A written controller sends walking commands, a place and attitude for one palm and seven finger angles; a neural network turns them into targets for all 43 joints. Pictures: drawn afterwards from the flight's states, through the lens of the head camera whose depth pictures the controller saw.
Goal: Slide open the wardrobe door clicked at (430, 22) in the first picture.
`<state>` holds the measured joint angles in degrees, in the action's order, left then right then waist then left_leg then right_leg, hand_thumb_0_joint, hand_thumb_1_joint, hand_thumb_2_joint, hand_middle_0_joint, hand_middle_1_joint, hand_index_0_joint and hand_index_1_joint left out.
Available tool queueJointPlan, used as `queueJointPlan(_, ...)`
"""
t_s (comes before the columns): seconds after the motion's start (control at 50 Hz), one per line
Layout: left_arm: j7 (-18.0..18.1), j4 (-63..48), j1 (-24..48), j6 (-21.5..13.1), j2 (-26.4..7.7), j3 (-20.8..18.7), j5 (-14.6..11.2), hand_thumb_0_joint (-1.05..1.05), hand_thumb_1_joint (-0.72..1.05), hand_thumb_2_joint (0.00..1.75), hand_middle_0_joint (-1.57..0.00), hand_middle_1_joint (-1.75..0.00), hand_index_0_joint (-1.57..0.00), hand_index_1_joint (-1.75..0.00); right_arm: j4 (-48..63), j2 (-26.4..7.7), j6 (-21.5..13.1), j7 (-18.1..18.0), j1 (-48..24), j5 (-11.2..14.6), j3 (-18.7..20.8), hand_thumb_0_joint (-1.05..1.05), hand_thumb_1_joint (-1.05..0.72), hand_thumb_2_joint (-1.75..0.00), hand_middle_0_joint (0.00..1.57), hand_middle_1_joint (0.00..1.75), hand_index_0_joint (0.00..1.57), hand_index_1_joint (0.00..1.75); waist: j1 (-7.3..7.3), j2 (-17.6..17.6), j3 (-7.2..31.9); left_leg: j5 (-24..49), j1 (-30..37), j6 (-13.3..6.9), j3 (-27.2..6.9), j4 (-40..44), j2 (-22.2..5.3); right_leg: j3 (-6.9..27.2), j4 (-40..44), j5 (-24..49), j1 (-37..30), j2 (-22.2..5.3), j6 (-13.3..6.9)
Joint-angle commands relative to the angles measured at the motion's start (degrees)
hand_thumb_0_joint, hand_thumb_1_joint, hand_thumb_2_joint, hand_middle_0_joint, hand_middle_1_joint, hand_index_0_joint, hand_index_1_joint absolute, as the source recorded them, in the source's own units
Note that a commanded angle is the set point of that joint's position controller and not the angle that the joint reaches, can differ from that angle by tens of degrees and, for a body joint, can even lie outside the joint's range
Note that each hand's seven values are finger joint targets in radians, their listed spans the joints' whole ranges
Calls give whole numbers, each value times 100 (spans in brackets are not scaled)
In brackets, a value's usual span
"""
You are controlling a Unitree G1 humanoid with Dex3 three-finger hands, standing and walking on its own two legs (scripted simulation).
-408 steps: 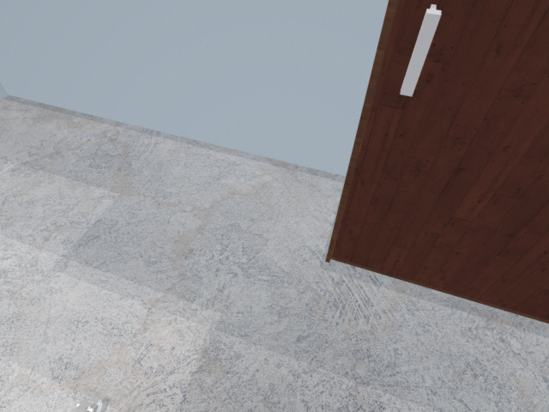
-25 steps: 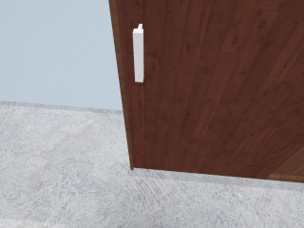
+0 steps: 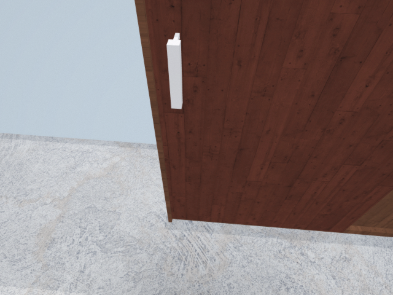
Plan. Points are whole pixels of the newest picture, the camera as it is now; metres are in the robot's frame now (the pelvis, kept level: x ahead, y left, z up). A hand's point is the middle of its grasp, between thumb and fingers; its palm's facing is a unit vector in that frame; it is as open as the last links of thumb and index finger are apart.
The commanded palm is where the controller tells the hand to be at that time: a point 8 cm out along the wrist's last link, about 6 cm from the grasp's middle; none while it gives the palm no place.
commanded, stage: shuffle to correct the standing spot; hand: left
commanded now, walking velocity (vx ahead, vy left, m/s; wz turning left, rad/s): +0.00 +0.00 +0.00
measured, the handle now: (176, 72) +0.58 +0.09 +0.17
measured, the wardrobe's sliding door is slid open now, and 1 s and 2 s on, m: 0.00 0.00 0.00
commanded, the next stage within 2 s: come to a stop and stand still in 0.46 s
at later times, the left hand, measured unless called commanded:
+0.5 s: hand out of the picture -0.01 +0.14 -0.19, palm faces +0.12 -0.98 -0.13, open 7.3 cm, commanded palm none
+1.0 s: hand out of the picture +0.16 +0.17 -0.19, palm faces +0.09 -0.97 -0.20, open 7.3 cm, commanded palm none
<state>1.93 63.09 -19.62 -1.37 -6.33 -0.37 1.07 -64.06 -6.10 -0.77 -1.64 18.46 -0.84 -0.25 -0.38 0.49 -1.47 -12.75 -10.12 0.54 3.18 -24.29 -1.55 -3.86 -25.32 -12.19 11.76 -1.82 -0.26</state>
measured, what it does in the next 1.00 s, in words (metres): walks ahead: right foot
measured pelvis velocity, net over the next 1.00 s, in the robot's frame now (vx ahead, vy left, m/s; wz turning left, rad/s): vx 0.10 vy -0.01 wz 0.05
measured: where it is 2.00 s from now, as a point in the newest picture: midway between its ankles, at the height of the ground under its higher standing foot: outside the picture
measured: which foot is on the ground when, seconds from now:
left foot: down 0.00-0.78, up 0.80-1.00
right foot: down 0.00-0.54, up 0.56-0.74, down 0.76-1.00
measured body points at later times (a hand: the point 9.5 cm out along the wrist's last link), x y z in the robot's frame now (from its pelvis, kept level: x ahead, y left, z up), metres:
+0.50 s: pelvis +0.05 +0.00 -0.01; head +0.06 +0.01 +0.44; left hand -0.02 +0.19 -0.18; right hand +0.01 -0.21 -0.17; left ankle +0.00 +0.12 -0.74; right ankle +0.02 -0.11 -0.74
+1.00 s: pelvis +0.10 -0.01 -0.02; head +0.15 +0.00 +0.43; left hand +0.16 +0.22 -0.18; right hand +0.16 -0.25 -0.17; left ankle +0.09 +0.09 -0.73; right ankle +0.16 -0.13 -0.74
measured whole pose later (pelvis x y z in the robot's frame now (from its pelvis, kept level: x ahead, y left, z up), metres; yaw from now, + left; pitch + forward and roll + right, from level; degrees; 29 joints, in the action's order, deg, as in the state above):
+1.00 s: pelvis +0.10 -0.01 -0.02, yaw +3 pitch -1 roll +0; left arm 2.5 56.5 -9.7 0.7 -9.9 -3.3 1.9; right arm -59.5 -8.2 1.2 -1.7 10.7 -0.5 3.0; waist -0.2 2.6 -6.5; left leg -23.6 -18.8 1.0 4.6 -42.8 -0.6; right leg -7.4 -35.2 -13.9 20.5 -5.0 -0.6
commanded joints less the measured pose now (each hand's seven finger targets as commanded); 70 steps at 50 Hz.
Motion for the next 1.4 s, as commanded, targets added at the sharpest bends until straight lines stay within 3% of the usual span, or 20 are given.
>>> queueJointPlan(0.0,27,-120,-492,-40,-451,-84,-11,0,90,90,-20,-30,-20,-30,117,-460,-90,-25,454,-5,84,0,-90,-90,20,30,20,30,0,9,-380,118,-387,-129,-384,531,-381,553,585,25,108,-430,-196)
queueJointPlan(0.26,-80,-197,-727,28,-385,-217,63,0,90,90,-20,-30,-20,-30,177,-476,-16,10,583,-71,193,0,-90,-90,20,30,20,30,-49,-191,-837,-2021,-1043,-350,-633,580,-507,580,254,-1855,579,-254,-323)
queueJointPlan(0.44,-37,-47,-1182,-95,-636,-378,41,0,90,90,-20,-30,-20,-30,408,-136,-166,66,390,-55,140,0,-90,-90,20,30,20,30,-63,658,-581,-905,-1381,-211,265,-1168,-137,1475,746,-1254,-95,-1169,-939)
queueJointPlan(0.48,-63,-95,-908,-97,-501,-342,20,0,90,90,-20,-30,-20,-30,197,-185,-233,58,796,-36,137,0,-90,-90,20,30,20,30,186,45,-493,-295,-234,-269,156,-250,-268,654,-132,-437,510,-673,-705)
queueJointPlan(0.52,-107,-277,-395,-137,-196,-254,35,0,90,90,-20,-30,-20,-30,-315,-805,-275,-85,1962,-98,298,0,-90,-90,20,30,20,30,584,-1856,-283,2516,1546,-1029,-1627,337,-1724,-518,-2494,-695,2209,145,-183)
queueJointPlan(0.56,-130,-535,305,-124,-319,-295,65,0,90,90,-20,-30,-20,-30,-393,-776,-241,-161,2077,-146,243,0,-90,-90,20,30,20,30,619,-1005,-717,4160,1605,-1446,-1847,335,-2288,45,-3652,-2069,3174,-150,-222)
queueJointPlan(0.6,-170,-557,390,-69,-91,-280,42,0,90,90,-20,-30,-20,-30,-166,-731,-251,-184,1473,-158,199,0,-90,-90,20,30,20,30,374,-744,-818,4303,920,-1165,-1216,353,-1919,111,-3226,-1765,2642,-326,-151)
queueJointPlan(0.66,-153,-406,-136,-2,-41,-288,-11,0,90,90,-20,-30,-20,-30,77,-756,-214,-214,543,-88,216,0,-90,-90,20,30,20,30,-80,-1106,-391,4537,389,-631,-272,-155,-1194,-174,-1039,-467,945,-154,-73)
queueJointPlan(0.7,-88,-177,-846,-54,-501,-357,13,0,90,90,-20,-30,-20,-30,146,-775,-164,-156,599,18,295,0,-90,-90,20,30,20,30,-309,-465,185,3208,17,-309,-139,-842,-787,-205,-78,1784,-530,-205,-5)
queueJointPlan(0.76,26,-190,-909,-21,-1213,-467,15,0,90,90,-20,-30,-20,-30,233,-287,-13,-139,688,133,366,0,-90,-90,20,30,20,30,-323,1160,621,-2116,-1148,29,152,-2844,132,1150,-432,6652,-1365,-2119,-1158)
queueJointPlan(0.82,134,-427,-197,80,-1029,-446,68,0,90,90,-20,-30,-20,-30,379,-223,106,-123,36,104,342,0,-90,-90,20,30,20,30,-321,989,267,-2371,-1585,-2,-332,-3734,-28,1198,-219,5555,-704,-2128,-1500)
queueJointPlan(0.96,82,-897,749,241,-1083,-474,51,0,90,90,-20,-30,-20,-30,345,-202,147,31,575,13,319,0,-90,-90,20,30,20,30,253,789,386,-151,183,40,194,-579,73,667,-206,1087,898,-1321,-728)
queueJointPlan(0.98,45,-938,692,281,-893,-425,7,0,90,90,-20,-30,-20,-30,382,-456,97,21,559,5,342,0,-90,-90,20,30,20,30,244,40,259,103,381,-49,-143,81,-244,409,-695,245,1146,-915,-453)
queueJointPlan(1.0,13,-1027,536,334,-547,-382,-37,0,90,90,-20,-30,-20,-30,601,-881,45,9,288,-69,403,0,-90,-90,20,30,20,30,126,-1514,17,614,-169,-526,-1662,858,-1431,-1,-1406,-1278,1462,-232,-38)
queueJointPlan(1.02,14,-1073,562,343,-580,-372,-7,0,90,90,-20,-30,-20,-30,853,-1075,73,-2,-89,-98,410,0,-90,-90,20,30,20,30,78,-1481,-191,497,-1051,-1016,-2041,1205,-1896,118,-2344,-1863,1065,-41,14)
queueJointPlan(1.1,-20,-684,188,369,-514,-369,66,0,90,90,-20,-30,-20,-30,1007,-811,-23,-69,-806,-68,305,0,-90,-90,20,30,20,30,-226,-834,-117,928,-790,-923,-950,994,-1191,580,-3294,-1072,1183,-84,59)
queueJointPlan(1.22,0,-631,222,163,-436,-188,37,0,90,90,-20,-30,-20,-30,744,-898,-28,-51,-272,-47,369,0,-90,-90,20,30,20,30,12,-611,318,2789,638,-984,-775,321,-1182,209,-431,-1017,563,-176,152)
queueJointPlan(1.28,48,-367,-137,8,-752,-149,28,0,90,90,-20,-30,-20,-30,696,-686,-81,-11,-296,66,299,0,-90,-90,20,30,20,30,40,145,420,1569,138,-302,-362,-43,-577,819,461,1558,-327,-726,-69)
queueJointPlan(1.32,36,-312,-42,-26,-726,-113,23,0,90,90,-20,-30,-20,-30,597,-571,-6,14,-340,24,287,0,-90,-90,20,30,20,30,87,818,253,734,184,-160,-185,47,-411,886,396,1487,-11,-747,-203)
queueJointPlan(1.38,244,-281,-338,-76,-775,-62,99,0,90,90,-20,-30,-20,-30,895,-1082,-32,76,-660,25,280,0,-90,-90,20,30,20,30,-25,345,-367,572,-77,-41,-163,-668,-528,1205,449,1621,505,-674,-104)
